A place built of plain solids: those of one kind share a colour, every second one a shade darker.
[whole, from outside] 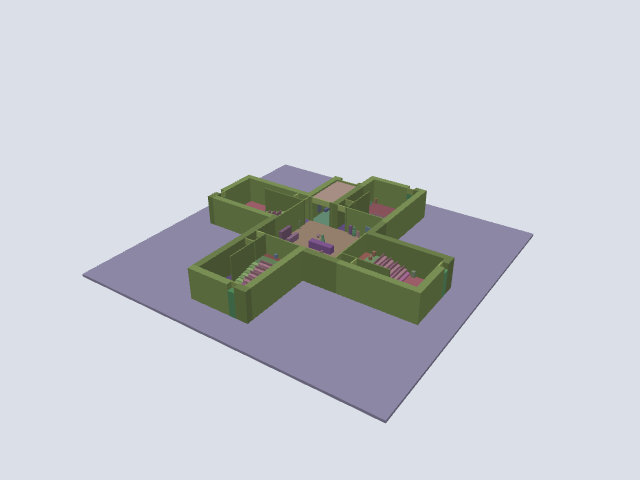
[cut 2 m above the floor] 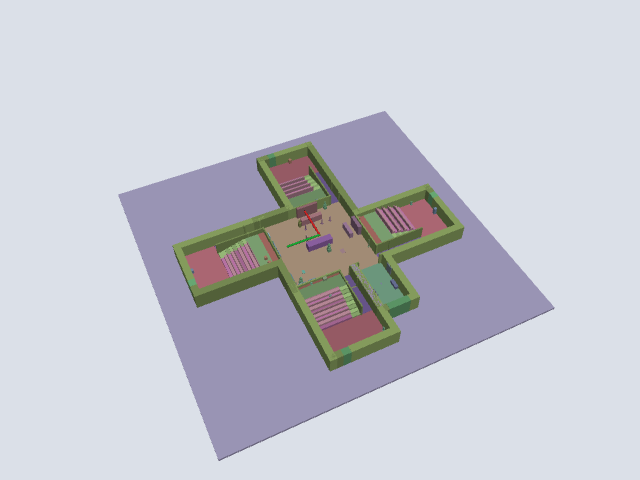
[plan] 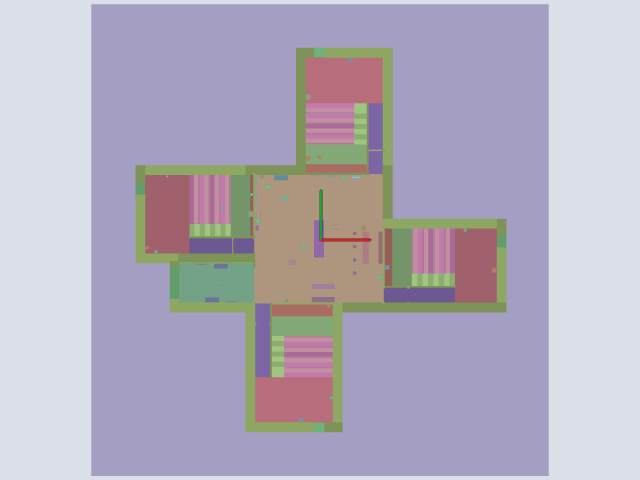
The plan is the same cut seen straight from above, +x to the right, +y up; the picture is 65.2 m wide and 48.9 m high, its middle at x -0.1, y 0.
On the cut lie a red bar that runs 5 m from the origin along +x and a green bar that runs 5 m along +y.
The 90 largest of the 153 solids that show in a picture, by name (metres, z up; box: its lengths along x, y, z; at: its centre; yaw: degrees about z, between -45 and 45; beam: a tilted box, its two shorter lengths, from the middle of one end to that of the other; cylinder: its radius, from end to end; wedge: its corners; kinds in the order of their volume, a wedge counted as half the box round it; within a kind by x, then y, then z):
{
 "wall_1": {"box": [1.0, 7.02, 4.8], "at": [-18.4, 1.13, 1.8]},
 "wall_2": {"box": [1.0, 1.89, 4.8], "at": [-18.4, 6.68, 1.8]},
 "wall_3": {"box": [4.41, 1.0, 4.8], "at": [-16.7, -1.88, 1.8]},
 "wall_4": {"box": [1.0, 1.4, 4.8], "at": [-14.9, -6.68, 1.8]},
 "wall_5": {"box": [1.0, 0.6, 4.8], "at": [-14.9, -2.47, 1.8]},
 "wall_6": {"box": [13.0, 1.0, 4.8], "at": [-12.4, 7.13, 1.8]},
 "wall_7": {"box": [8.7, 1.0, 4.8], "at": [-11.05, -6.88, 1.8]},
 "wall_8": {"box": [7.9, 0.91, 4.8], "at": [-10.65, -1.92, 1.8]},
 "wall_9": {"box": [7.81, 0.91, 4.8], "at": [-10.6, -1.83, 1.8]},
 "wall_10": {"box": [6.8, 0.2, 4.8], "at": [-10.1, 0.28, 1.8]},
 "wall_11": {"box": [1.0, 13.2, 4.8], "at": [-7.2, -12.97, 1.8]},
 "wall_12": {"box": [0.2, 6.75, 4.8], "at": [-6.8, 3.45, 1.8]},
 "wall_13": {"box": [0.2, 7.7, 4.8], "at": [-5.1, -10.22, 1.8]},
 "wall_14": {"box": [6.08, 1.0, 4.8], "at": [-4.66, 7.13, 1.8]},
 "wall_15": {"box": [6.93, 1.0, 4.8], "at": [-4.24, -19.08, 1.8]},
 "wall_16": {"box": [1.0, 12.95, 4.8], "at": [-2.05, 13.1, 1.8]},
 "wall_17": {"box": [6.6, 0.2, 4.8], "at": [-2.0, -6.47, 1.8]},
 "wall_18": {"box": [1.87, 1.0, 4.8], "at": [-1.62, 19.08, 1.8]},
 "wall_19": {"box": [1.87, 1.0, 4.8], "at": [1.26, -19.08, 1.8]},
 "wall_20": {"box": [6.7, 0.2, 4.8], "at": [1.6, 6.72, 1.8]},
 "wall_21": {"box": [6.58, 0.2, 4.8], "at": [1.66, 6.72, 1.8]},
 "wall_22": {"box": [1.0, 13.2, 4.8], "at": [1.7, -12.97, 1.8]},
 "wall_23": {"box": [6.89, 1.0, 4.8], "at": [3.86, 19.08, 1.8]},
 "wall_24": {"box": [6.01, 1.0, 4.8], "at": [4.3, -6.88, 1.8]},
 "wall_25": {"box": [0.2, 7.4, 4.8], "at": [4.75, 10.32, 1.8]},
 "wall_26": {"box": [0.2, 6.3, 4.8], "at": [6.4, -1.82, 1.8]},
 "wall_27": {"box": [1.0, 6.31, 4.8], "at": [6.8, 4.47, 1.8]},
 "wall_28": {"box": [1.0, 13.75, 4.8], "at": [6.8, 12.7, 1.8]},
 "wall_29": {"box": [7.45, 0.2, 4.8], "at": [10.03, -4.78, 1.8]},
 "wall_30": {"box": [13.4, 1.0, 4.8], "at": [12.2, -6.88, 1.8]},
 "wall_31": {"box": [12.6, 1.0, 4.8], "at": [12.6, 1.68, 1.8]},
 "wall_32": {"box": [1.0, 6.62, 4.8], "at": [18.4, -4.07, 1.8]},
 "wall_33": {"box": [1.0, 1.83, 4.8], "at": [18.4, 1.26, 1.8]},
 "ground_under_all_1": {"box": [46.62, 48.06, 0.4], "at": [-0.1, -0.01, -0.75]},
 "step_screen_tier_1": {"box": [1.05, 5.1, 1.0], "at": [-12.88, 4.17, -0.1]},
 "step_screen_tier_2": {"box": [1.05, 5.1, 1.4], "at": [-11.82, 4.17, 0.1]},
 "step_screen_tier_3": {"box": [1.05, 5.1, 1.8], "at": [-10.78, 4.17, 0.3]},
 "step_screen_tier_4": {"box": [1.05, 5.1, 2.2], "at": [-9.72, 4.17, 0.5]},
 "step_screen_tier_5": {"box": [5.05, 1.05, 0.91], "at": [-1.23, -13.45, -0.14]},
 "step_screen_tier_6": {"box": [5.05, 1.05, 1.22], "at": [-1.23, -12.4, 0.01]},
 "step_screen_tier_7": {"box": [5.05, 1.05, 1.53], "at": [-1.23, -11.35, 0.17]},
 "step_screen_tier_8": {"box": [5.05, 1.05, 1.84], "at": [-1.23, -10.3, 0.32]},
 "step_screen_tier_9": {"box": [5.05, 1.05, 1.8], "at": [0.88, 10.25, 0.3]},
 "step_screen_tier_10": {"box": [5.05, 1.05, 1.5], "at": [0.88, 11.3, 0.15]},
 "step_screen_tier_11": {"box": [5.05, 1.05, 1.2], "at": [0.88, 12.35, 0.0]},
 "step_screen_tier_12": {"box": [5.05, 1.05, 0.9], "at": [0.88, 13.4, -0.15]},
 "step_screen_tier_13": {"box": [1.1, 4.7, 1.68], "at": [9.8, -1.07, 0.24]},
 "step_screen_tier_14": {"box": [1.1, 4.7, 1.41], "at": [10.9, -1.07, 0.1]},
 "step_screen_tier_15": {"box": [1.1, 4.7, 1.14], "at": [12.0, -1.07, -0.03]},
 "step_screen_tier_16": {"box": [1.1, 4.7, 0.87], "at": [13.1, -1.07, -0.17]},
 "floor_atrium_1": {"box": [13.2, 13.2, 0.6], "at": [-0.2, 0.12, -0.3]},
 "step_screen_head_1": {"box": [2.0, 6.45, 2.2], "at": [-8.2, 3.5, 0.5]},
 "step_screen_head_2": {"box": [6.4, 2.0, 1.84], "at": [-1.9, -8.78, 0.32]},
 "step_screen_head_3": {"box": [6.4, 2.0, 1.8], "at": [1.55, 8.73, 0.3]},
 "step_screen_head_4": {"box": [2.0, 6.05, 1.68], "at": [8.25, -1.75, 0.24]},
 "floor_screen_front_1": {"box": [4.6, 8.2, 0.6], "at": [-15.7, 2.62, -0.3]},
 "floor_screen_front_2": {"box": [8.1, 4.7, 0.6], "at": [-2.75, -16.32, -0.3]},
 "floor_screen_front_3": {"box": [8.05, 4.75, 0.6], "at": [2.38, 16.3, -0.3]},
 "floor_screen_front_4": {"box": [4.35, 7.75, 0.6], "at": [15.82, -2.6, -0.3]},
 "step_screen_back_1": {"box": [0.4, 6.45, 2.2], "at": [-7.0, 3.5, 0.5]},
 "step_screen_back_2": {"box": [6.4, 1.3, 1.84], "at": [-1.9, -7.13, 0.32]},
 "step_screen_back_3": {"box": [6.4, 1.0, 1.8], "at": [1.55, 7.23, 0.3]},
 "step_screen_back_4": {"box": [0.85, 6.05, 1.68], "at": [6.83, -1.75, 0.24]},
 "wall_mass_1": {"box": [7.7, 0.8, 4.8], "at": [-10.65, -1.88, 1.8]},
 "floor_screen_passage_1": {"box": [6.6, 1.75, 0.6], "at": [-10.1, -0.6, -0.3]},
 "floor_screen_passage_2": {"box": [1.7, 7.5, 0.6], "at": [-5.95, -10.22, -0.3]},
 "floor_screen_passage_3": {"box": [1.65, 7.2, 0.6], "at": [5.58, 10.32, -0.3]},
 "floor_screen_passage_4": {"box": [7.25, 1.7, 0.6], "at": [10.03, -5.62, -0.3]},
 "door_leaf_1": {"box": [0.97, 1.1, 3.87], "at": [-18.41, 5.19, 1.33]},
 "door_leaf_2": {"box": [0.97, 3.2, 3.87], "at": [-14.91, -4.38, 1.33]},
 "door_leaf_3": {"box": [1.1, 0.97, 3.87], "at": [-0.22, -19.09, 1.33]},
 "door_leaf_4": {"box": [1.1, 0.97, 3.87], "at": [-0.13, 19.09, 1.33]},
 "door_leaf_5": {"box": [0.97, 1.1, 3.87], "at": [18.41, -0.2, 1.33]},
 "floor_entrance_1": {"box": [7.7, 4.2, 0.6], "at": [-10.65, -4.38, -0.3]},
 "step_screen_aisle_1": {"box": [0.53, 1.35, 1.6], "at": [-11.04, 0.95, 0.2]},
 "step_screen_aisle_2": {"box": [0.53, 1.35, 1.8], "at": [-10.51, 0.95, 0.3]},
 "step_screen_aisle_3": {"box": [0.53, 1.35, 2.0], "at": [-9.99, 0.95, 0.4]},
 "step_screen_aisle_4": {"box": [0.53, 1.35, 2.2], "at": [-9.46, 0.95, 0.5]},
 "step_screen_aisle_5": {"box": [1.35, 0.53, 1.69], "at": [-4.42, -10.56, 0.24]},
 "step_screen_aisle_6": {"box": [1.35, 0.53, 1.84], "at": [-4.42, -10.04, 0.32]},
 "step_screen_aisle_7": {"box": [1.35, 0.53, 1.8], "at": [4.08, 9.99, 0.3]},
 "step_screen_aisle_8": {"box": [1.35, 0.53, 1.65], "at": [4.08, 10.51, 0.23]},
 "step_screen_aisle_9": {"box": [0.55, 1.35, 1.68], "at": [9.53, -4.1, 0.24]},
 "step_screen_aisle_10": {"box": [0.55, 1.35, 1.54], "at": [10.07, -4.1, 0.17]},
 "ceil_entrance_1": {"box": [7.7, 4.2, 0.3], "at": [-10.65, -4.38, 3.75]},
 "bar_atrium_1": {"box": [0.65, 3.3, 1.1], "at": [4.54, -0.78, 0.55]},
 "bar_atrium_2": {"box": [0.4, 3.3, 2.1], "at": [6.07, -0.78, 1.05]},
 "concessions_1": {"box": [1.0, 3.8, 1.1], "at": [-0.2, 0.12, 0.55]},
 "cloakroom_atrium_1": {"box": [2.35, 0.55, 1.75], "at": [0.23, -6.07, 0.87]},
 "cloakroom_atrium_2": {"box": [2.35, 0.55, 1.0], "at": [0.23, -4.72, 0.5]}
}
